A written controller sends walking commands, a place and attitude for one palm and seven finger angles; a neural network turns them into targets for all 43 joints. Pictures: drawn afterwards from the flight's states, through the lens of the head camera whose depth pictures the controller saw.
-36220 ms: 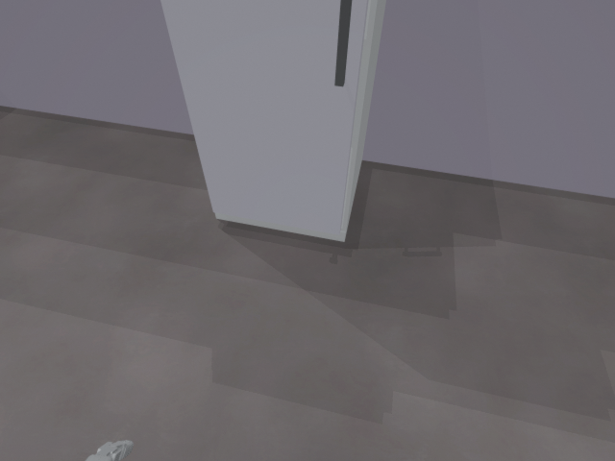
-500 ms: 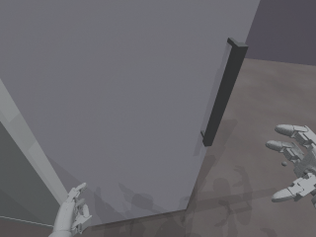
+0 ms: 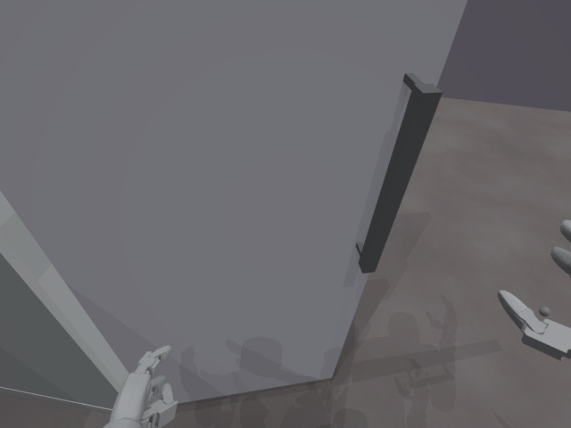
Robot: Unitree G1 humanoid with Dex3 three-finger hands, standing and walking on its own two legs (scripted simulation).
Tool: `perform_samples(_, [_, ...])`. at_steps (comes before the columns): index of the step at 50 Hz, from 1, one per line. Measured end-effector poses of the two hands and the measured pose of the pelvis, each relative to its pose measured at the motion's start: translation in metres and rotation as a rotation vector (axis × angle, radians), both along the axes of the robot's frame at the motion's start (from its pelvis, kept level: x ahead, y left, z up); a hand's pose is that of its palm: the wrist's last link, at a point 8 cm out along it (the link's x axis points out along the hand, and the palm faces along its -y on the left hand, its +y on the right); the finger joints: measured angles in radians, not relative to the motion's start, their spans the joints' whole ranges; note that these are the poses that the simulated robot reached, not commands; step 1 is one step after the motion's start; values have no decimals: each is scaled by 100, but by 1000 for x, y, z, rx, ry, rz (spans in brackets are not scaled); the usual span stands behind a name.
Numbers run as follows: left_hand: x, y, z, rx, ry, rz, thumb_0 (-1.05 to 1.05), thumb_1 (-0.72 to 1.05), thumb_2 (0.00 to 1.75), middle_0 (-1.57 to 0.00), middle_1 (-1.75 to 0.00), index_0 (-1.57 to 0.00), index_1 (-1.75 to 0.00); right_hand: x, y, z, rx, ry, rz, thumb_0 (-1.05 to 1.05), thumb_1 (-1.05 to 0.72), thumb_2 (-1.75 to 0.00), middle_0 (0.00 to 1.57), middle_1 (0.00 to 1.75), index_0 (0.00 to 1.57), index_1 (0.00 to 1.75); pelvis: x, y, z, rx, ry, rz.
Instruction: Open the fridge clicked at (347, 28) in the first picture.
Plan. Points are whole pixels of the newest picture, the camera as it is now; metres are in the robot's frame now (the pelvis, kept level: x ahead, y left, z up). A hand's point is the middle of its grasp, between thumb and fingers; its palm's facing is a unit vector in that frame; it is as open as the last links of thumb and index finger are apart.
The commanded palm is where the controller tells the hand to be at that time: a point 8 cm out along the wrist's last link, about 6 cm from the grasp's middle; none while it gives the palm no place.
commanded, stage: draw the hand back to the body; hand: right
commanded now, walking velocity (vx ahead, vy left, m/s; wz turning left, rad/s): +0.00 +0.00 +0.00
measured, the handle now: (384, 189) +0.41 -0.14 +0.15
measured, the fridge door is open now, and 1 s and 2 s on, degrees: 71 71 71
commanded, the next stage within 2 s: step back with the hand held close in 0.56 s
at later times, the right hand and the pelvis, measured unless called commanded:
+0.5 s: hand (549, 334) +0.18 -0.26 +0.16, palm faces +0.49 +0.80 -0.35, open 7.5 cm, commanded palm +0.13 -0.29 +0.18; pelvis +0.00 +0.01 +0.00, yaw -1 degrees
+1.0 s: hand (533, 339) +0.18 -0.25 +0.14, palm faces +0.33 +0.84 -0.44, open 7.4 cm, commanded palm +0.12 -0.30 +0.18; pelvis -0.03 +0.00 +0.00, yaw +1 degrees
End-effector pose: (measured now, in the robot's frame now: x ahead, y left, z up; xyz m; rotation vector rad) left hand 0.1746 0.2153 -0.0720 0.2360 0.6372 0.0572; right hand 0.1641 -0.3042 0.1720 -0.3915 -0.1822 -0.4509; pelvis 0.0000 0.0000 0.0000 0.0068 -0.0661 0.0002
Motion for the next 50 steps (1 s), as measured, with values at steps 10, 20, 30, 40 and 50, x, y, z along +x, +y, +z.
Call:
perform_samples(10, [8, 6, 5, 11, 0, -2, 1, 90, 90, -21, -30, -20, -30, -14, 0, -2, -21, 49, -15, 1, -62, -77, 21, 46, 21, 47, 4, 2, 1, 2, 1, 0])
perform_samples(20, [7, 9, 2, 7, 15, -14, 1, 90, 90, -21, -30, -20, -30, -26, 3, 1, -18, 38, -60, 1, -84, -88, 21, 33, 21, 33, -1, 10, 2, 0, -8, -11])
perform_samples(30, [0, 18, 2, 6, 7, -2, 1, 90, 90, -21, -30, -20, -30, -27, 16, 2, -12, 32, -35, 1, -88, -90, 20, 30, 21, 31, -4, 18, 3, 1, -22, -9])
perform_samples(40, [-5, 27, 0, 18, 44, 15, 1, 90, 90, -21, -30, -20, -30, -20, 20, 9, -68, 12, -6, 1, -89, -90, 20, 30, 21, 31, -11, 20, 2, 18, 16, -5])
perform_samples(50, [-30, 26, 6, 55, 88, 114, 1, 90, 90, -21, -30, -20, -30, -18, 14, -8, -95, 97, 113, 1, -89, -90, 21, 30, 21, 31, -27, 1, -1, 14, 63, 22])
